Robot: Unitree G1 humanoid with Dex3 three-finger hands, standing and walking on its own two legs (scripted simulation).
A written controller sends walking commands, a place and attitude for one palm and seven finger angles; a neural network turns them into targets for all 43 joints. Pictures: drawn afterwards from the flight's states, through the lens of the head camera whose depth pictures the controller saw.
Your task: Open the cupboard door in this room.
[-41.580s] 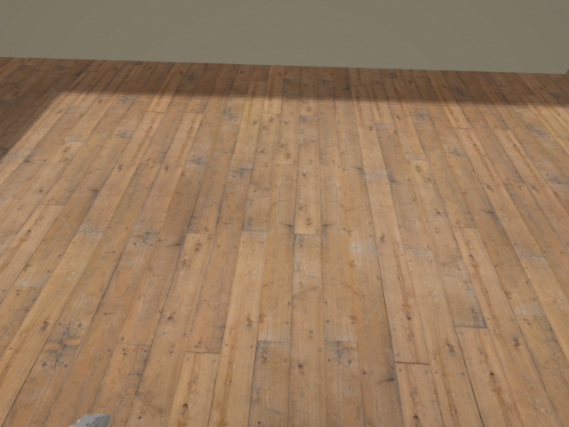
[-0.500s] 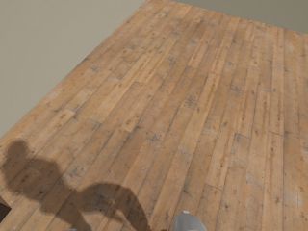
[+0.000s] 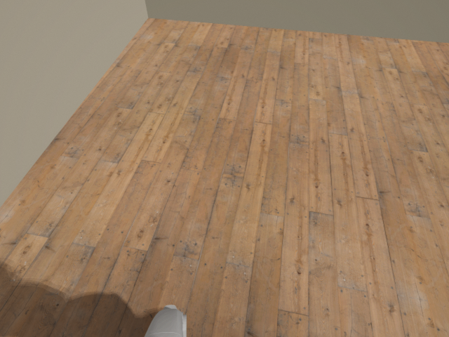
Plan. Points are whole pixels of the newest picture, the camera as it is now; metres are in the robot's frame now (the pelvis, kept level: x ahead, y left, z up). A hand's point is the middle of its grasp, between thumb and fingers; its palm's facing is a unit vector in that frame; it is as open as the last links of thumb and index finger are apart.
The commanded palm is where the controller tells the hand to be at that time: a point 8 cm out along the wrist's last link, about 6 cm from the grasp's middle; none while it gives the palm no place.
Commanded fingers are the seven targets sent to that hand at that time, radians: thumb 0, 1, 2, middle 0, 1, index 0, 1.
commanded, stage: walk to a spot facing it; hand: left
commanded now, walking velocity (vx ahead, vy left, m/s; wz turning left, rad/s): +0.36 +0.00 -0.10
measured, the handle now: out of the picture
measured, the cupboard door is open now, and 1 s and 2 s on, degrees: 41 41 41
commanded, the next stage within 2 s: turn to face it in 0.16 s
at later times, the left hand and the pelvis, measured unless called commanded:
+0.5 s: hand (139, 270) +0.28 +0.22 -0.18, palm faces +0.01 -0.98 -0.19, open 7.3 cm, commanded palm none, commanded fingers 0.00 0.90 0.90 -0.20 -0.30 -0.20 -0.30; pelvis +0.21 +0.03 +0.00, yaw -1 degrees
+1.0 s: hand (133, 276) +0.28 +0.23 -0.20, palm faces +0.34 -0.92 -0.21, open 7.3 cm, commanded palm none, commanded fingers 0.00 0.90 0.90 -0.20 -0.30 -0.20 -0.30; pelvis +0.28 +0.02 -0.03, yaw +18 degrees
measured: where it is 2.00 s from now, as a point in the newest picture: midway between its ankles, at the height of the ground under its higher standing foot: (232, 306)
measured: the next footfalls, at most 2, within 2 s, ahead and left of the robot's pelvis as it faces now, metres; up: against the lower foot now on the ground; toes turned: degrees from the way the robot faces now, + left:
left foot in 0.22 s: +0.25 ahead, +0.14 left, +0.00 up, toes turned +4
right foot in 0.60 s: +0.32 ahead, -0.11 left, +0.00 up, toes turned -3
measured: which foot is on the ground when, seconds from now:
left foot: up 0.00-0.20, down 0.22-0.60, up 0.62-0.94, down 0.96-1.00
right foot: down 0.00-0.22, up 0.24-0.58, down 0.60-0.94, up 0.96-1.00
